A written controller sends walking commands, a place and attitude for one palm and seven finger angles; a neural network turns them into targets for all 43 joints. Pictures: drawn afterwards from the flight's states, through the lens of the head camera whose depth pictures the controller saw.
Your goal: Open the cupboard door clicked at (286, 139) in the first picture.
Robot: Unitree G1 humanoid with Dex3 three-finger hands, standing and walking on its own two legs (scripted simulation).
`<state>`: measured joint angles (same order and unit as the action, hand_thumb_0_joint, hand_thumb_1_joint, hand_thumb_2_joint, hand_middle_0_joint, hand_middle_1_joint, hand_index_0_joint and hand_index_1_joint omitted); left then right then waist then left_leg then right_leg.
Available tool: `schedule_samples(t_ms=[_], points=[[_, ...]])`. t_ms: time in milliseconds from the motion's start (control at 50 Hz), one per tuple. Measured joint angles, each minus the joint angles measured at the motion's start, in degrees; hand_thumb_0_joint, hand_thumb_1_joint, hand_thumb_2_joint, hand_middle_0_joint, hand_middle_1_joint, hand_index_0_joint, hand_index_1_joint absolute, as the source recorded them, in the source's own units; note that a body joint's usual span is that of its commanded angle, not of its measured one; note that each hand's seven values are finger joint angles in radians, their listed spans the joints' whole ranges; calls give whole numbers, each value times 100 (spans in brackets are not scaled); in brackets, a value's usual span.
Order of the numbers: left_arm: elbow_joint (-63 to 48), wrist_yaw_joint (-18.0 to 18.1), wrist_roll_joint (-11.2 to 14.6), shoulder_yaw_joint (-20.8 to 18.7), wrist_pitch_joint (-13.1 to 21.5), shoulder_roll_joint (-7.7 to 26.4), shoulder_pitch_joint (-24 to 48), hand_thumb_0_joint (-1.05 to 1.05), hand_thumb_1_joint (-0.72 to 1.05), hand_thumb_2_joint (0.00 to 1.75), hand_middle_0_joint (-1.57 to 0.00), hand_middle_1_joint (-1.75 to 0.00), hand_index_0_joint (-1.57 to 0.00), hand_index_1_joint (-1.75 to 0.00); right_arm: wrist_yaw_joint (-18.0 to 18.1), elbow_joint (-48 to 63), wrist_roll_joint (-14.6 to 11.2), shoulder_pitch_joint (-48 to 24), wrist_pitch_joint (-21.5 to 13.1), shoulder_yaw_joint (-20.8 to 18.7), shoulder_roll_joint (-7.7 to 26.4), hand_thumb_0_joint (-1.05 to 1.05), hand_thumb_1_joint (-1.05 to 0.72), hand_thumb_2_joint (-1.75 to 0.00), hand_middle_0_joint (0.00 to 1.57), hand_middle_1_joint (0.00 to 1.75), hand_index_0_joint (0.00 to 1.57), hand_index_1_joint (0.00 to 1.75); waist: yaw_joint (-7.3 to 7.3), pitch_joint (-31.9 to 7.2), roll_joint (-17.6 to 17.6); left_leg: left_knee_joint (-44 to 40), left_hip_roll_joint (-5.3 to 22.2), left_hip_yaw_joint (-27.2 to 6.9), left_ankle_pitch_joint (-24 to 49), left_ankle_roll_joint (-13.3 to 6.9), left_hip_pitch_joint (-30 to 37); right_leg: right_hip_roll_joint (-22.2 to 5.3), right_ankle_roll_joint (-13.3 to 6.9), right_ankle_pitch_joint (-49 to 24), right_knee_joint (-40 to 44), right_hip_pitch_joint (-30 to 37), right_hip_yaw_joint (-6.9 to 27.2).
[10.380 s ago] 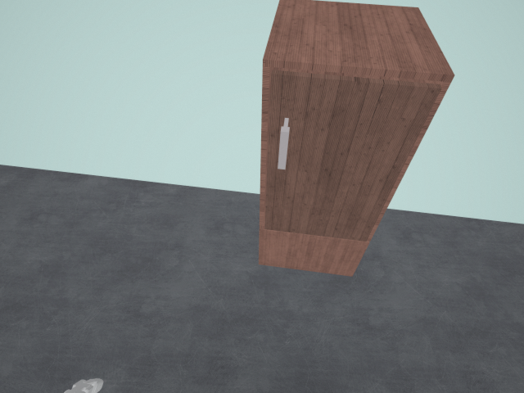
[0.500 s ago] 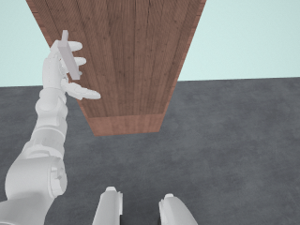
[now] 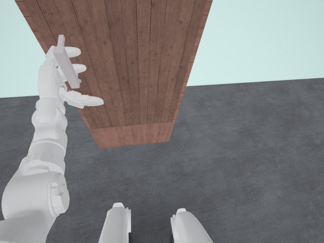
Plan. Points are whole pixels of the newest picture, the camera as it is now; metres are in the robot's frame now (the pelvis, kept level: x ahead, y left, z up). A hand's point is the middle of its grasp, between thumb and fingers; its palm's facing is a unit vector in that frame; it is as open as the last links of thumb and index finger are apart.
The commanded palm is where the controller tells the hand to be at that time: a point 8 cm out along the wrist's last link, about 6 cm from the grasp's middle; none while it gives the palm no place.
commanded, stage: close the thumb around the handle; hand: left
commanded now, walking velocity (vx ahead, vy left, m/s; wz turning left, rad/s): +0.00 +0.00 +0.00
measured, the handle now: (68, 63) +0.54 +0.21 +0.07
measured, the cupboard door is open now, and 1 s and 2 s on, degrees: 0 10 41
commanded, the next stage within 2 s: pull the door open along its arc in 0.56 s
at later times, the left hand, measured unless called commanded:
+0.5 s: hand (78, 85) +0.48 +0.18 +0.06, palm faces +0.09 -1.00 -0.01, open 5.7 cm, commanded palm +0.45 +0.22 +0.06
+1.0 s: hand (82, 102) +0.43 +0.17 +0.06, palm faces +0.05 -1.00 +0.00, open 5.9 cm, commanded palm +0.38 +0.21 +0.06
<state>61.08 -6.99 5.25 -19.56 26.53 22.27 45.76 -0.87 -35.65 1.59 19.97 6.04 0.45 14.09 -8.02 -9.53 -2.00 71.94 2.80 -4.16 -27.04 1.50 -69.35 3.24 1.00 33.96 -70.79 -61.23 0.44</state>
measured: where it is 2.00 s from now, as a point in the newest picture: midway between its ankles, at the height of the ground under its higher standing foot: outside the picture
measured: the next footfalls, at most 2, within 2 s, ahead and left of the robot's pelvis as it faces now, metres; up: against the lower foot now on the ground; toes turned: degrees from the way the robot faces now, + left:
none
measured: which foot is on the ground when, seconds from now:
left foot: down 0.00-1.00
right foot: down 0.00-1.00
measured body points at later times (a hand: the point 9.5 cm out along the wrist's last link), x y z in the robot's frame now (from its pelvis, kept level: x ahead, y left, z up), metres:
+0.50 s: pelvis +0.01 +0.00 +0.00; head +0.12 +0.02 +0.44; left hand +0.47 +0.23 +0.07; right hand +0.06 -0.26 -0.11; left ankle +0.06 +0.13 -0.62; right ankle +0.00 -0.14 -0.62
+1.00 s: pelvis +0.01 +0.00 +0.02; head +0.11 +0.01 +0.45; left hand +0.42 +0.22 +0.06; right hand +0.07 -0.26 -0.10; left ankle +0.06 +0.13 -0.62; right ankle +0.00 -0.14 -0.62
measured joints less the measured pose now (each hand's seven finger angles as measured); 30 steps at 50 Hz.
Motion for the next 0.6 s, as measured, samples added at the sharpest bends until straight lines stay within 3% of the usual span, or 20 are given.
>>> schedule_samples(t_ms=[140,460,600], points=[[-50,-20,6,-23,28,-25,-88,-1,-16,45,-31,-123,-33,-124,5,17,0,-43,-10,-11,3,0,-90,-89,20,30,20,30,5,-10,18,-26,5,14,-20,0,63,1,-1,13,30,59,13],[-276,29,87,120,79,-206,-395,0,67,80,-37,-132,-37,-133,-9,16,-8,-162,-20,-31,-51,0,-90,-89,20,30,20,30,124,-30,5,-91,-14,26,-38,3,214,-22,-3,34,89,209,20],[-164,54,58,116,127,-220,-328,0,74,82,-38,-134,-35,-134,3,-7,1,-195,-36,-24,-49,0,-90,-89,20,30,20,30,122,-32,14,-72,-20,-3,-29,16,201,-23,-15,37,65,203,-8]])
